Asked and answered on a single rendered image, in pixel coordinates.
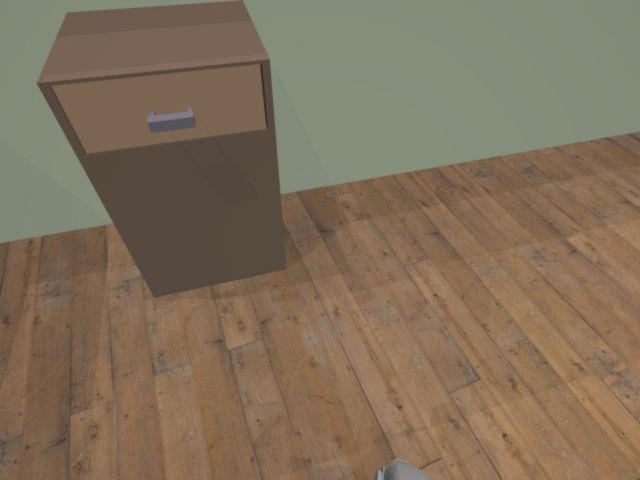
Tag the handle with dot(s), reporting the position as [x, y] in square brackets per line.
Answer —
[169, 122]

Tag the cabinet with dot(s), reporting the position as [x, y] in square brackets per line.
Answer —
[192, 213]

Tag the drawer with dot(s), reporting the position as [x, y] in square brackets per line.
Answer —
[112, 114]

